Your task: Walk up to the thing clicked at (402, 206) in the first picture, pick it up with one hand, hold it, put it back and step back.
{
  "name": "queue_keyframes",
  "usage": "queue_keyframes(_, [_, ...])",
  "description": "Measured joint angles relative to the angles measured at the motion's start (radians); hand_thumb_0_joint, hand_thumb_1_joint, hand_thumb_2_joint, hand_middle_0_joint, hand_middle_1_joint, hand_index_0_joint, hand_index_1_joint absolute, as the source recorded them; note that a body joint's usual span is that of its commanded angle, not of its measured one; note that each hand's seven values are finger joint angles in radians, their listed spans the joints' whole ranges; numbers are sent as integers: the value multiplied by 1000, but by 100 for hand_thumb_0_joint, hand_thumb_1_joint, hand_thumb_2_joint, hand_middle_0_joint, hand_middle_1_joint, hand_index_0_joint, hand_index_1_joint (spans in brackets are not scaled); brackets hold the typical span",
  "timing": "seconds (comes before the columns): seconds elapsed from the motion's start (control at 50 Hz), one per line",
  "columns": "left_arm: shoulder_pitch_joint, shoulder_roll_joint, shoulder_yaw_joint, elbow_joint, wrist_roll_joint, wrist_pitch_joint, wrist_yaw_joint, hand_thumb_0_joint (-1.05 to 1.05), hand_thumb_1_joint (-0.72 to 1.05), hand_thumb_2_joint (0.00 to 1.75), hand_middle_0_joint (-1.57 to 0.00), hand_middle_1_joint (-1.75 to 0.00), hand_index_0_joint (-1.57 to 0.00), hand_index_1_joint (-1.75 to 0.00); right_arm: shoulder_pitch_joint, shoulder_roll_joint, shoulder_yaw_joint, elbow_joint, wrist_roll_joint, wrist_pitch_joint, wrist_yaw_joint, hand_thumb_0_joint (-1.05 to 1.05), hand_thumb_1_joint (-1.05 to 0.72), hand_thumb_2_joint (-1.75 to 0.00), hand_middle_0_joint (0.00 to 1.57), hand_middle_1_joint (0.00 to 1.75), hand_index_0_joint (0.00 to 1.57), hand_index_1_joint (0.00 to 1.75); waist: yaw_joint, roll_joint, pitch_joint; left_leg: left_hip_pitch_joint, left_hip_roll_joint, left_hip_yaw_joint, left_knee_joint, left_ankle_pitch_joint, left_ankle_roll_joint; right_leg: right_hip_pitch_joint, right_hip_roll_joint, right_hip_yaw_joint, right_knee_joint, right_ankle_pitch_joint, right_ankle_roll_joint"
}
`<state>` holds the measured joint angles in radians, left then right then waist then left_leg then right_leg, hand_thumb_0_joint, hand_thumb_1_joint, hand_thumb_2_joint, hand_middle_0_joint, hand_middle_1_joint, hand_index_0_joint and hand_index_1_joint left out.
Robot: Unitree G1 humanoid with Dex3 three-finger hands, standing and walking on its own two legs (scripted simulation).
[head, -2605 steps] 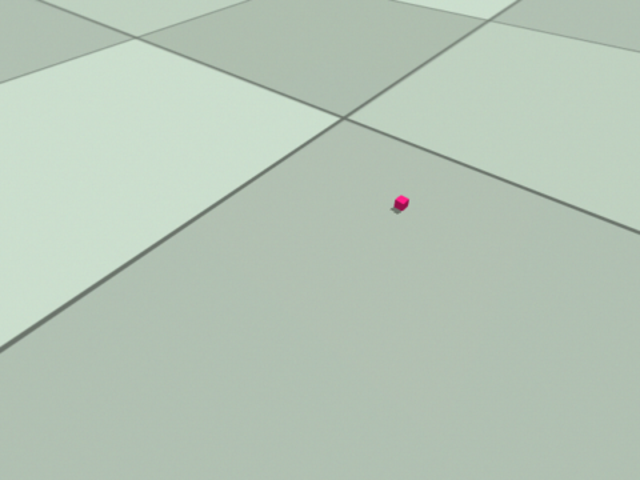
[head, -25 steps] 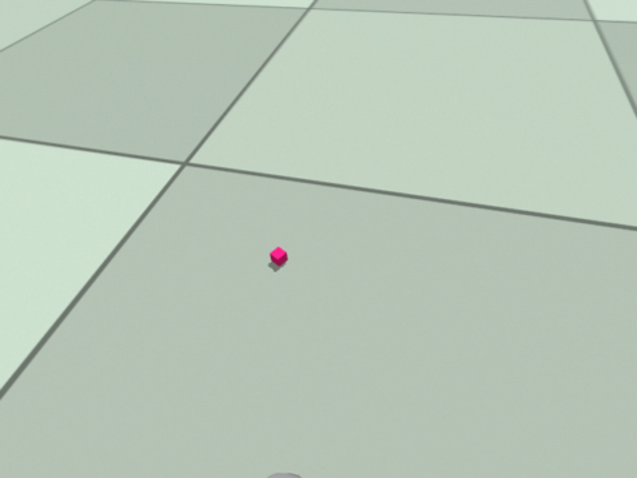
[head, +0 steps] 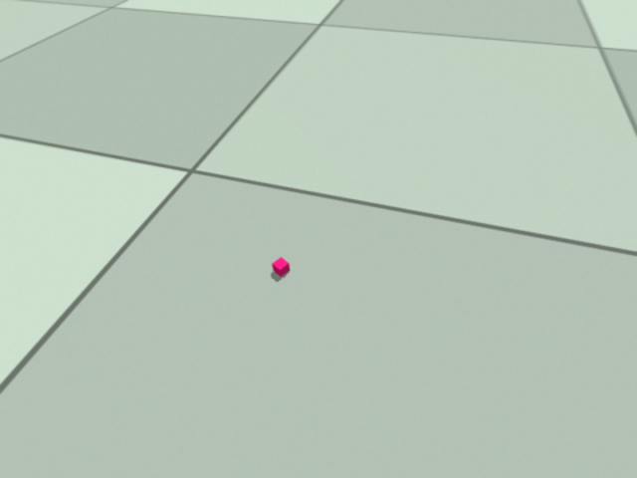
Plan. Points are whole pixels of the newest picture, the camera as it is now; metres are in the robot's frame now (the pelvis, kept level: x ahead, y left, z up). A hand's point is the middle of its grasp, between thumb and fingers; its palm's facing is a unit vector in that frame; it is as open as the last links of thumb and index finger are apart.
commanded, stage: step back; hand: left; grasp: from above
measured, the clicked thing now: (281, 267) +1.04 +0.24 -0.74
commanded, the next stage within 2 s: stand in 0.46 s
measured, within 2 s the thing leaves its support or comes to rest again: neither
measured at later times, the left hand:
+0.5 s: hand out of the picture +0.13 +0.28 -0.15, palm faces +0.01 -0.94 -0.35, open 7.4 cm
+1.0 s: hand out of the picture +0.12 +0.27 -0.14, palm faces -0.04 -0.94 -0.34, open 7.4 cm
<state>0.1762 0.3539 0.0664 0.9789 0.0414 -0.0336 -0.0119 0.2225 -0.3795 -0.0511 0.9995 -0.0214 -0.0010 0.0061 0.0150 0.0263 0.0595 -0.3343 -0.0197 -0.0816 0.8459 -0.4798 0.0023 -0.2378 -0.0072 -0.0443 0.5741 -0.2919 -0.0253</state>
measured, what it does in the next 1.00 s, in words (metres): steps on the spot: left foot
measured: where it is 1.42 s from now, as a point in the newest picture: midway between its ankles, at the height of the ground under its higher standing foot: outside the picture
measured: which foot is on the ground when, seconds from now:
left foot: up 0.00-0.12, down 0.14-1.00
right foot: down 0.00-1.00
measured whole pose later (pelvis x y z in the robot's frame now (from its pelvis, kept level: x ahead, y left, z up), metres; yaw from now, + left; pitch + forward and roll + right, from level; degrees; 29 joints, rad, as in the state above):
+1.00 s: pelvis +0.03 +0.02 +0.02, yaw -1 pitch -3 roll +0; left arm 0.10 0.35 0.00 1.14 0.01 -0.01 -0.01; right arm 0.09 -0.35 -0.01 1.16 -0.01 -0.01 0.02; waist -0.01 0.00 0.06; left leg -0.13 0.03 0.03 0.32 -0.14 -0.02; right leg -0.07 -0.03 -0.02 0.32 -0.20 0.02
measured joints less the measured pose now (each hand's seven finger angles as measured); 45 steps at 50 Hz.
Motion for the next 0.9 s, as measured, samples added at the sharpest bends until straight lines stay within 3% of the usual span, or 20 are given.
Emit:
queue_keyframes(0.1, [-10,-13,-18,-2,-6,-2,1,1,90,90,-21,-30,-21,-30,-15,-15,-2,15,-2,-15,3,0,-90,-90,21,30,20,30,8,-3,13,1,32,45,-138,69,-4,22,-23,-9,-4,-19,21])
queue_keyframes(0.16, [-22,-3,-26,3,-19,14,5,1,90,90,-21,-30,-21,-30,-42,-7,-4,28,-7,-22,-2,0,-90,-90,20,30,20,30,5,-26,35,48,29,75,-268,254,-10,15,-44,-2,54,-60,37])
queue_keyframes(0.28, [-49,15,-33,43,-31,40,13,1,90,90,-21,-30,-21,-30,-106,32,20,47,-3,-17,-2,0,-90,-90,21,30,20,30,9,-45,31,50,46,94,-253,208,-8,34,-28,16,9,-48,44])
queue_keyframes(0.5, [-93,11,-42,101,-32,24,14,1,90,90,-21,-30,-20,-30,-206,48,35,85,12,-15,0,0,-90,-90,21,30,20,30,7,-29,21,112,48,99,-354,247,-11,101,-24,18,-112,4,49])
queue_keyframes(0.9, [-83,-10,-61,157,-27,19,4,1,90,90,-21,-30,-20,-30,-149,30,41,148,13,-14,12,0,-90,-90,21,30,20,30,-16,-25,4,200,46,112,-520,337,-16,171,-24,27,-252,84,48])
